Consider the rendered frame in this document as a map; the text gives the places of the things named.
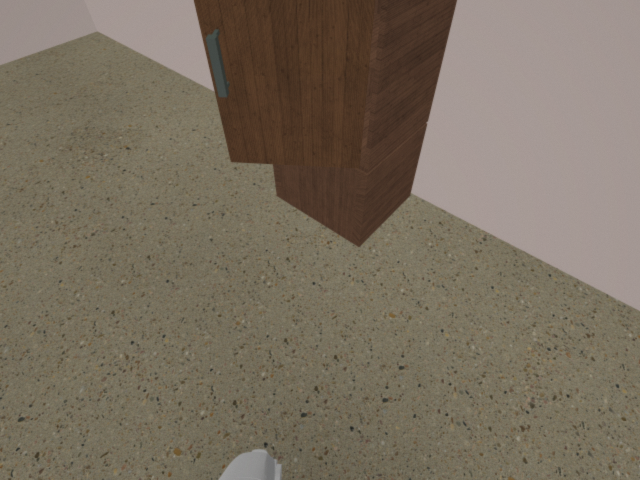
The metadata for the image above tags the cupboard door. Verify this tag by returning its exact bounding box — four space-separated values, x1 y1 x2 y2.
194 0 375 168

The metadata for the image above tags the robot left thigh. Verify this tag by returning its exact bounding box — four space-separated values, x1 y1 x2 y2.
219 452 282 480

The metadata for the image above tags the handle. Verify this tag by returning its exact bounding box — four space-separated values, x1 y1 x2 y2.
206 29 230 97

